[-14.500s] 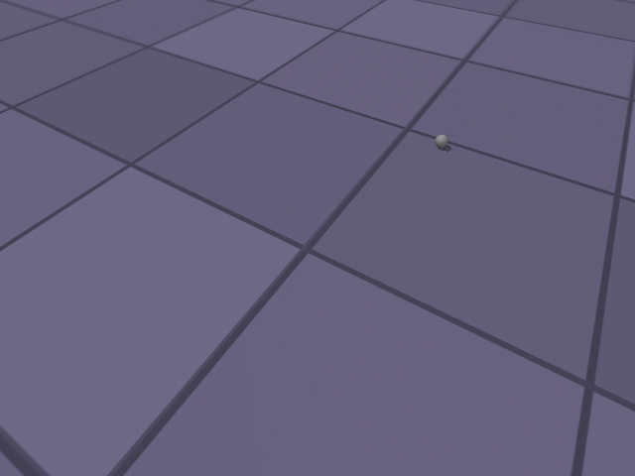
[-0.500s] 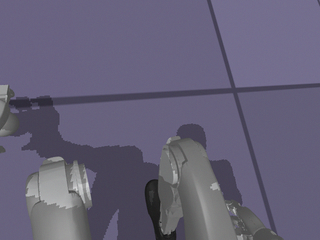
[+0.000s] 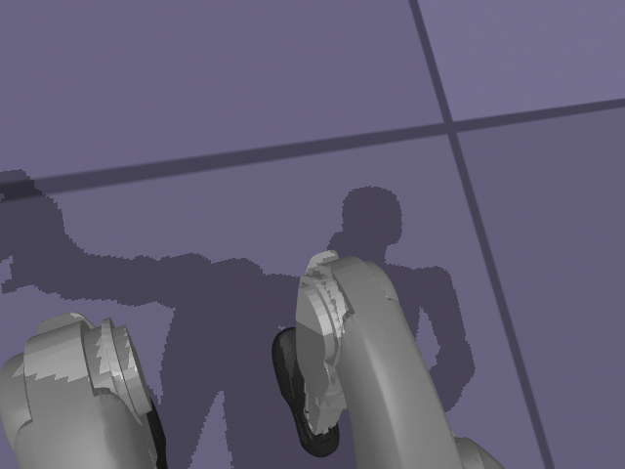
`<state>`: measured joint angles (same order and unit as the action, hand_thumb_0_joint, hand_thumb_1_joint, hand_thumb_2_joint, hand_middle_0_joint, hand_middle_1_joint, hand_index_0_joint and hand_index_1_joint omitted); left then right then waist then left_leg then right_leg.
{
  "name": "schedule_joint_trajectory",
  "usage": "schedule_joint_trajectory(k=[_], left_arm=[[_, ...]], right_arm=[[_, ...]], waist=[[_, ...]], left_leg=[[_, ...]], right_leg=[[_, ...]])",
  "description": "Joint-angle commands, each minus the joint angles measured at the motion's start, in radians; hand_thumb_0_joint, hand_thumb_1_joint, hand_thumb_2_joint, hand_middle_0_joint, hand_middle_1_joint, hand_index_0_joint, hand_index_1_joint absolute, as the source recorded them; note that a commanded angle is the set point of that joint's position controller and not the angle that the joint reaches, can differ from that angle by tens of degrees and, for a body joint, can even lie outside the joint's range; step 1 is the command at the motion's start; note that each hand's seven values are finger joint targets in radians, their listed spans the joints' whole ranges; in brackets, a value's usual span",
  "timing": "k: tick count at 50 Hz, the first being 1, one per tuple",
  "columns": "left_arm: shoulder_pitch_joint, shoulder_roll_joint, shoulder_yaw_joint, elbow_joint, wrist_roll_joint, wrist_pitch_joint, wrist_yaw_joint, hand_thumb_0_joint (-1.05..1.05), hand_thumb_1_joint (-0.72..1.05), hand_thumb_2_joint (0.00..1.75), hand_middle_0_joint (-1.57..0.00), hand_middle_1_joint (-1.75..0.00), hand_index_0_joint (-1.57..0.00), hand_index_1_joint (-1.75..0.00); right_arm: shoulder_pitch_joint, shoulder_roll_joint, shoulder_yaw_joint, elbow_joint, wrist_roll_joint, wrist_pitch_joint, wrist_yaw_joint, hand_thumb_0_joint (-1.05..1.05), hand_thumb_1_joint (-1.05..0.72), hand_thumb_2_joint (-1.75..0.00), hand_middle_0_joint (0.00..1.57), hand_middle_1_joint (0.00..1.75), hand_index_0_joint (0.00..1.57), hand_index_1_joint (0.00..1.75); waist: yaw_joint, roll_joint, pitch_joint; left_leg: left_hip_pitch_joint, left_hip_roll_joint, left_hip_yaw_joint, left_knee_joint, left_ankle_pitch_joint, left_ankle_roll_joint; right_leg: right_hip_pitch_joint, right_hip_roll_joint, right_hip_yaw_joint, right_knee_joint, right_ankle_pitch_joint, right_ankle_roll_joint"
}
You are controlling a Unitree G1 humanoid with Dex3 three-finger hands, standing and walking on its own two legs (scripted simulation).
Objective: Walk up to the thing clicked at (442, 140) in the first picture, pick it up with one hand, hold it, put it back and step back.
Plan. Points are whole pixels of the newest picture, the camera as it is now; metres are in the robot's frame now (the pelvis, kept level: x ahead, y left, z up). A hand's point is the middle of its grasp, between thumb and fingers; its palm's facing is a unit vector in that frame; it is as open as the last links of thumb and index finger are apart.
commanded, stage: rest palm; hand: left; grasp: from above
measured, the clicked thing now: out of the picture +0.42 +0.33 -0.26
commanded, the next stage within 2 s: close in 0.64 s
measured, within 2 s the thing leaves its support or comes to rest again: neither
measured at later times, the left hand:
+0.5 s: hand out of the picture +0.41 +0.33 -0.25, palm faces -0.43 -0.14 -0.89, open 14.1 cm
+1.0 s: hand out of the picture +0.41 +0.33 -0.24, palm faces -0.42 -0.14 -0.89, open 13.3 cm
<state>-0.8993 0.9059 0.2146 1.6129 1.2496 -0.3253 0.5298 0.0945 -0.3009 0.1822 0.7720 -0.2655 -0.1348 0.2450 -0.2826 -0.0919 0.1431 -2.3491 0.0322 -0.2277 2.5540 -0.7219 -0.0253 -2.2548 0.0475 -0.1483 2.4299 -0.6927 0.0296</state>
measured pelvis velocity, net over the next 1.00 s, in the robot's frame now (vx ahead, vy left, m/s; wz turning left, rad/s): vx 0.00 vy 0.01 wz -0.05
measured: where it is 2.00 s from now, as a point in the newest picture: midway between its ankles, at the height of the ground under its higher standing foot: (235, 445)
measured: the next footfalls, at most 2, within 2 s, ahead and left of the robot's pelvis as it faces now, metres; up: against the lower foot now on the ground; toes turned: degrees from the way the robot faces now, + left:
none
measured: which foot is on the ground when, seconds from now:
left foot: down 0.00-1.00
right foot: down 0.00-1.00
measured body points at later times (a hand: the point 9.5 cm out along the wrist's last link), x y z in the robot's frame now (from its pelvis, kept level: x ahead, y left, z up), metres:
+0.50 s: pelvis +0.00 +0.01 +0.00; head +0.26 +0.13 +0.34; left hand +0.43 +0.33 -0.20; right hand +0.09 -0.25 -0.08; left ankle +0.06 +0.13 -0.26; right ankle +0.10 -0.11 -0.26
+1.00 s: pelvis +0.00 +0.01 +0.00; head +0.25 +0.13 +0.34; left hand +0.43 +0.33 -0.19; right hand +0.06 -0.26 -0.07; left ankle +0.06 +0.13 -0.26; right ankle +0.10 -0.11 -0.26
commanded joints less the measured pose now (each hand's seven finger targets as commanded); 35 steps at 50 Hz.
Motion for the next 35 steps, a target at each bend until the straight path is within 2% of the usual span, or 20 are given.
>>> schedule_joint_trajectory(k=[1,2,4,7,8,9,11,13,16,17,18,20,21,22,23,26,27,28,32,35], left_arm=[[-0.225,0.273,-0.004,-0.080,0.043,-0.055,0.102,0.00,-0.51,0.96,-0.06,-0.99,-0.06,-0.99],[-0.209,0.276,0.004,-0.065,0.061,-0.051,0.125,0.00,-0.52,0.97,-0.06,-0.98,-0.06,-0.98],[-0.205,0.246,-0.013,-0.045,0.081,-0.035,0.170,0.00,-0.52,0.98,-0.06,-0.97,-0.06,-0.97],[-0.227,0.205,-0.055,0.009,0.110,0.009,0.221,0.00,-0.52,0.98,-0.06,-0.97,-0.06,-0.97],[-0.246,0.190,-0.066,0.026,0.108,0.024,0.228,0.00,-0.53,0.99,-0.06,-0.96,-0.05,-0.97],[-0.264,0.182,-0.082,0.020,0.104,0.038,0.239,0.00,-0.52,0.99,-0.06,-0.96,-0.05,-0.97],[-0.290,0.171,-0.095,0.047,0.100,0.067,0.242,0.00,-0.52,0.99,-0.06,-0.96,-0.05,-0.97],[-0.317,0.175,-0.106,0.029,0.084,0.086,0.248,0.00,-0.51,0.96,-0.06,-0.99,-0.06,-0.99],[-0.315,0.153,-0.114,0.040,0.064,0.114,0.235,0.00,-0.52,0.95,-0.06,-1.01,-0.06,-1.00],[-0.316,0.170,-0.106,0.041,0.053,0.118,0.237,0.00,-0.50,0.94,-0.05,-1.02,-0.06,-1.00],[-0.321,0.187,-0.091,0.049,0.057,0.123,0.230,0.00,-0.50,0.93,-0.06,-1.03,-0.07,-1.01],[-0.315,0.197,-0.083,0.042,0.041,0.128,0.218,0.00,-0.51,0.93,-0.05,-1.03,-0.07,-1.02],[-0.310,0.221,-0.050,0.040,0.033,0.131,0.213,0.00,-0.49,0.91,-0.05,-1.04,-0.07,-1.02],[-0.299,0.210,-0.062,0.037,0.033,0.133,0.203,0.00,-0.50,0.91,-0.05,-1.04,-0.07,-1.02],[-0.281,0.265,-0.016,0.043,0.023,0.131,0.205,0.00,-0.49,0.91,-0.05,-1.04,-0.07,-1.02],[-0.237,0.268,0.005,0.057,0.010,0.124,0.184,0.00,-0.50,0.92,-0.05,-1.04,-0.07,-1.02],[-0.248,0.253,-0.011,0.054,0.005,0.121,0.170,0.00,-0.51,0.92,-0.05,-1.04,-0.07,-1.02],[-0.252,0.259,-0.006,0.046,-0.003,0.112,0.162,0.00,-0.51,0.92,-0.05,-1.03,-0.07,-1.02],[-0.209,0.295,0.010,0.039,-0.018,0.080,0.142,0.00,-0.50,0.93,-0.06,-1.03,-0.07,-1.01],[-0.203,0.292,-0.005,0.042,-0.016,0.051,0.129,0.00,-0.50,0.93,-0.06,-1.03,-0.07,-1.01]], right_arm=[[0.160,-0.297,-0.076,-0.003,-0.005,-0.003,-0.019,0.00,-0.89,-0.90,0.20,0.30,0.20,0.30],[0.153,-0.299,-0.077,0.004,-0.009,-0.002,-0.020,0.00,-0.89,-0.90,0.20,0.30,0.20,0.30],[0.137,-0.301,-0.080,0.007,-0.020,-0.008,-0.021,0.00,-0.88,-0.90,0.20,0.30,0.20,0.30],[0.115,-0.304,-0.076,0.018,-0.030,-0.022,-0.017,0.00,-0.88,-0.90,0.20,0.30,0.20,0.30],[0.120,-0.305,-0.079,0.026,-0.035,-0.033,-0.010,0.00,-0.88,-0.90,0.20,0.30,0.20,0.30],[0.110,-0.309,-0.085,0.038,-0.034,-0.040,-0.008,0.00,-0.88,-0.90,0.20,0.30,0.20,0.30],[0.110,-0.317,-0.085,0.034,-0.035,-0.061,0.004,0.00,-0.88,-0.90,0.20,0.30,0.20,0.30],[0.094,-0.323,-0.085,0.039,-0.030,-0.076,0.012,0.00,-0.89,-0.90,0.20,0.30,0.20,0.30],[0.103,-0.326,-0.082,0.035,-0.025,-0.105,0.032,0.00,-0.89,-0.90,0.20,0.30,0.20,0.30],[0.092,-0.329,-0.081,0.036,-0.024,-0.110,0.034,0.00,-0.89,-0.90,0.20,0.30,0.20,0.30],[0.097,-0.331,-0.077,0.018,-0.021,-0.117,0.039,0.00,-0.90,-0.90,0.20,0.30,0.20,0.30],[0.090,-0.328,-0.072,0.007,-0.015,-0.126,0.045,0.00,-0.90,-0.90,0.20,0.30,0.20,0.30],[0.099,-0.333,-0.076,-0.001,-0.016,-0.130,0.048,0.00,-0.90,-0.90,0.20,0.30,0.20,0.30],[0.096,-0.330,-0.069,-0.007,-0.015,-0.135,0.051,0.00,-0.90,-0.90,0.20,0.30,0.20,0.30],[0.111,-0.336,-0.068,0.005,-0.021,-0.132,0.050,0.00,-0.90,-0.90,0.20,0.30,0.20,0.30],[0.129,-0.320,-0.060,0.003,-0.018,-0.132,0.052,0.00,-0.90,-0.90,0.20,0.30,0.20,0.30],[0.133,-0.314,-0.054,-0.004,-0.020,-0.134,0.054,0.00,-0.90,-0.90,0.20,0.30,0.20,0.30],[0.138,-0.317,-0.050,0.002,-0.020,-0.135,0.053,0.00,-0.90,-0.90,0.20,0.30,0.20,0.30],[0.150,-0.323,-0.035,-0.002,-0.014,-0.129,0.052,0.00,-0.90,-0.90,0.20,0.30,0.20,0.30],[0.154,-0.323,-0.026,-0.007,-0.020,-0.120,0.049,0.00,-0.90,-0.90,0.20,0.30,0.20,0.30]], waist=[[-0.017,0.393,-0.699],[-0.011,0.400,-0.703],[-0.010,0.430,-0.675],[-0.032,0.434,-0.656],[-0.048,0.419,-0.634],[-0.041,0.424,-0.631],[-0.060,0.421,-0.600],[-0.054,0.448,-0.621],[-0.064,0.458,-0.615],[-0.053,0.469,-0.635],[-0.063,0.489,-0.638],[-0.052,0.491,-0.664],[-0.060,0.476,-0.670],[-0.060,0.494,-0.671],[-0.054,0.478,-0.694],[-0.049,0.453,-0.679],[-0.066,0.444,-0.674],[-0.068,0.436,-0.673],[-0.058,0.409,-0.692],[-0.064,0.398,-0.679]], left_leg=[[0.448,0.000,0.117,-0.224,0.172,0.042],[0.463,-0.001,0.116,-0.234,0.178,0.039],[0.477,0.000,0.111,-0.260,0.164,0.031],[0.468,0.001,0.109,-0.258,0.173,0.031],[0.458,0.000,0.108,-0.250,0.174,0.032],[0.449,0.001,0.102,-0.261,0.165,0.030],[0.457,0.003,0.096,-0.260,0.145,0.031],[0.480,0.008,0.087,-0.269,0.146,0.029],[0.513,0.009,0.077,-0.268,0.162,0.028],[0.518,0.011,0.074,-0.274,0.162,0.026],[0.538,0.011,0.073,-0.274,0.171,0.025],[0.537,0.013,0.074,-0.272,0.191,0.024],[0.545,0.012,0.071,-0.265,0.209,0.025],[0.543,0.011,0.081,-0.256,0.230,0.026],[0.530,0.014,0.085,-0.248,0.247,0.028],[0.485,0.009,0.101,-0.232,0.264,0.035],[0.489,0.009,0.103,-0.217,0.268,0.039],[0.487,0.009,0.097,-0.222,0.268,0.039],[0.472,0.012,0.092,-0.215,0.286,0.044],[0.462,0.015,0.089,-0.210,0.265,0.045]], right_leg=[[0.363,0.043,-0.079,-0.232,0.214,-0.050],[0.354,0.045,-0.085,-0.233,0.214,-0.052],[0.304,0.046,-0.099,-0.224,0.191,-0.059],[0.273,0.054,-0.103,-0.217,0.210,-0.060],[0.258,0.050,-0.107,-0.213,0.212,-0.054],[0.240,0.052,-0.108,-0.215,0.199,-0.058],[0.210,0.045,-0.113,-0.212,0.189,-0.054],[0.212,0.046,-0.111,-0.213,0.195,-0.055],[0.218,0.033,-0.114,-0.197,0.217,-0.044],[0.220,0.035,-0.113,-0.197,0.217,-0.047],[0.227,0.034,-0.114,-0.190,0.228,-0.047],[0.262,0.035,-0.108,-0.194,0.248,-0.049],[0.271,0.031,-0.113,-0.189,0.263,-0.044],[0.289,0.032,-0.107,-0.190,0.279,-0.045],[0.326,0.039,-0.105,-0.201,0.298,-0.045],[0.374,0.039,-0.097,-0.210,0.313,-0.045],[0.374,0.042,-0.096,-0.205,0.323,-0.043],[0.376,0.040,-0.102,-0.208,0.318,-0.043],[0.429,0.046,-0.100,-0.216,0.343,-0.039],[0.435,0.049,-0.101,-0.221,0.326,-0.038]])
